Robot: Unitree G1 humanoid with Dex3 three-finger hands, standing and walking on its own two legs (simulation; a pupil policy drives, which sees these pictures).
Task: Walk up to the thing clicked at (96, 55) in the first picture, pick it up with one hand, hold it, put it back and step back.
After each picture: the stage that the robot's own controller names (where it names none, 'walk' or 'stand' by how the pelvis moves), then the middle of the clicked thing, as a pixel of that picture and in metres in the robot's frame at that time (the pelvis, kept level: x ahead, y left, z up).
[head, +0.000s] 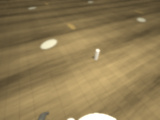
stand; (96, 54) +1.37 -0.18 -0.65
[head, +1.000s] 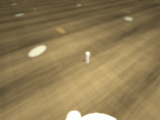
walk; (87, 57) +1.28 +0.11 -0.64
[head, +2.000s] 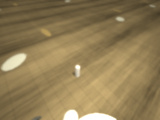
walk; (77, 71) +0.84 +0.19 -0.63
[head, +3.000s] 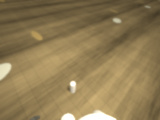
walk; (73, 87) +0.54 +0.15 -0.64
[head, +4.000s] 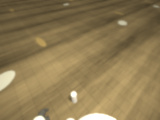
stand; (74, 97) +0.43 +0.17 -0.65
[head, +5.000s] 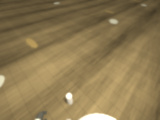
stand; (69, 99) +0.39 +0.21 -0.65
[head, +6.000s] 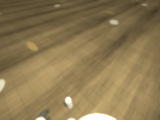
stand; (69, 103) +0.35 +0.23 -0.66
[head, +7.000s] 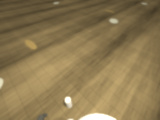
stand; (68, 102) +0.34 +0.22 -0.66
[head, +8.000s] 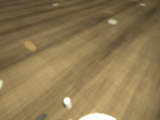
stand; (68, 103) +0.34 +0.23 -0.66
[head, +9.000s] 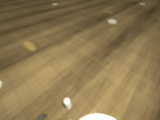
stand; (68, 103) +0.34 +0.23 -0.66
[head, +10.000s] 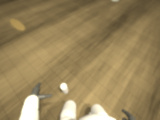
go down; (64, 88) +0.37 +0.23 -0.57
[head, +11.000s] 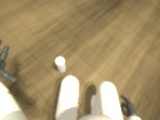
go down; (61, 65) +0.42 +0.26 -0.27
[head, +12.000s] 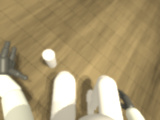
close in; (50, 60) +0.41 +0.28 -0.21
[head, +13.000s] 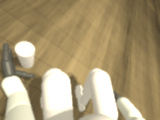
close; (26, 57) +0.39 +0.30 -0.15
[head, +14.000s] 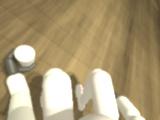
lift; (26, 59) +0.37 +0.31 -0.15
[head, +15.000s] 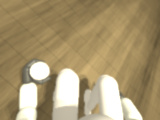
lift; (42, 71) +0.28 +0.29 -0.10
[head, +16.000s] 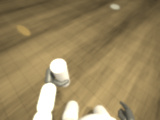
lift; (62, 75) +0.31 +0.18 +0.06
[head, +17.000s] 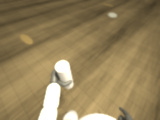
hold; (66, 76) +0.32 +0.16 +0.04
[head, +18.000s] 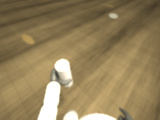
hold; (65, 75) +0.33 +0.16 +0.05
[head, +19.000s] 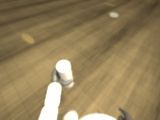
crouch; (66, 76) +0.32 +0.16 +0.04
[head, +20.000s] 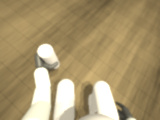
crouch; (51, 59) +0.42 +0.24 -0.05
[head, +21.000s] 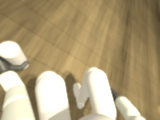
lower; (17, 58) +0.40 +0.31 -0.16
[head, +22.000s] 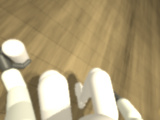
lower; (20, 56) +0.39 +0.32 -0.16
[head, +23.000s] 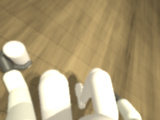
lower; (21, 58) +0.39 +0.32 -0.16
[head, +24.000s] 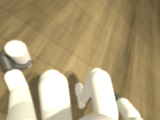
lower; (22, 57) +0.39 +0.32 -0.16
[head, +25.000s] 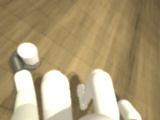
draw back; (31, 58) +0.39 +0.29 -0.15
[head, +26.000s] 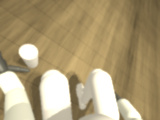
withdraw; (31, 58) +0.39 +0.29 -0.16
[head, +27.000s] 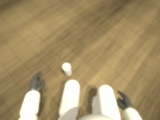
walk; (67, 70) +0.42 +0.22 -0.36
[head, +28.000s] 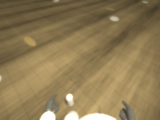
stand; (70, 100) +0.36 +0.19 -0.59
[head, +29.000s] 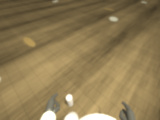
stand; (69, 100) +0.36 +0.19 -0.60
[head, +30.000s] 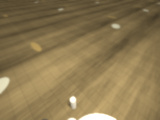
stand; (73, 103) +0.39 +0.17 -0.65
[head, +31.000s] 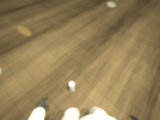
walk; (72, 86) +0.45 +0.16 -0.64
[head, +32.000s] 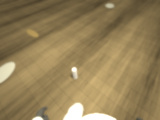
walk; (74, 73) +0.70 +0.24 -0.63
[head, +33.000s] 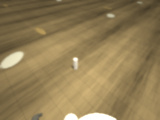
stand; (75, 63) +1.01 +0.24 -0.64
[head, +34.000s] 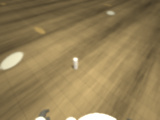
stand; (75, 63) +0.99 +0.24 -0.65
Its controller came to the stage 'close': yes
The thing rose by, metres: 0.68
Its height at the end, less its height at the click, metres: +0.00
